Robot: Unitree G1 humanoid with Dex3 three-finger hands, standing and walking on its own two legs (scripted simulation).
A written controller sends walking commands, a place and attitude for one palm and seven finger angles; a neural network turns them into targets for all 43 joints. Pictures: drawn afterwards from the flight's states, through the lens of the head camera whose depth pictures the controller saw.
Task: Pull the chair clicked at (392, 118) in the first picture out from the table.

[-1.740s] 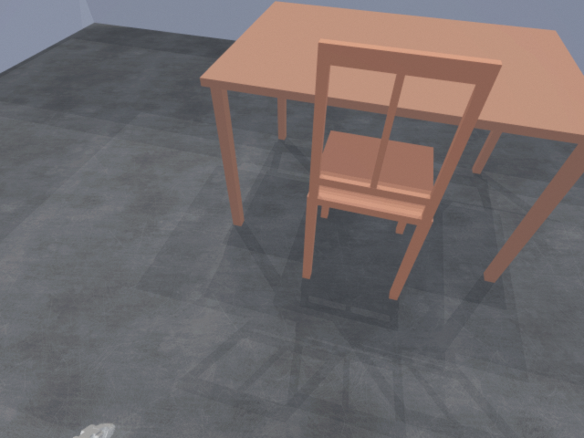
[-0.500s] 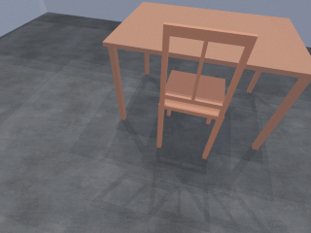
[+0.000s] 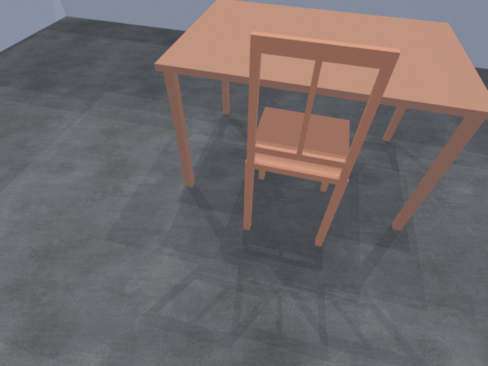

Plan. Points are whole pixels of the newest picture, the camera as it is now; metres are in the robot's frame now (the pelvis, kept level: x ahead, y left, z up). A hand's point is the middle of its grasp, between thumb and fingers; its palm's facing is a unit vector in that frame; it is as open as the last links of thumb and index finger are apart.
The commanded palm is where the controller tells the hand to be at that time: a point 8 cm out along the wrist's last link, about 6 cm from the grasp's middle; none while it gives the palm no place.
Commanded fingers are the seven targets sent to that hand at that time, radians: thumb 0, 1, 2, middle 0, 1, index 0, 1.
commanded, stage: turn to face it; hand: left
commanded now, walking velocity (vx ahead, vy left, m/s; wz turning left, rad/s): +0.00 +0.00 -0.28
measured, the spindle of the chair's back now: (308, 112) +0.84 -0.14 -0.06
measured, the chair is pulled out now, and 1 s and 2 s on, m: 0.00 0.00 0.00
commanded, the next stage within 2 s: take the last steps up to it in 0.30 s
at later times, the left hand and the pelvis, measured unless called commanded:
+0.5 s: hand out of the picture +0.05 +0.18 -0.18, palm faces -0.10 -0.97 -0.22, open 7.4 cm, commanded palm none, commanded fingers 0.00 0.90 0.90 -0.20 -0.30 -0.20 -0.30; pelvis -0.02 +0.00 -0.01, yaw -6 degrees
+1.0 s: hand out of the picture +0.02 +0.19 -0.20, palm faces -0.04 -0.99 -0.13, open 7.4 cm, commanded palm none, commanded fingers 0.00 0.90 0.90 -0.20 -0.30 -0.20 -0.30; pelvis +0.10 +0.02 -0.02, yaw -9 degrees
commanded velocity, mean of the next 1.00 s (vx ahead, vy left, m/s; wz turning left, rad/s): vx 0.19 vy -0.02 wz -0.16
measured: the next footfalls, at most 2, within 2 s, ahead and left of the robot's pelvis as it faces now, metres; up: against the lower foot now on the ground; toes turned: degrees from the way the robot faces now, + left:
left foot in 0.98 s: +0.20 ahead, +0.11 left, +0.00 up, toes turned -5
right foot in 1.50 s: +0.38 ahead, -0.16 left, +0.00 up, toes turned -14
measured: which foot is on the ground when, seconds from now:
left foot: down 0.00-0.66, up 0.68-0.96, down 0.98-1.00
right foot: down 0.00-0.98, up 1.00-1.00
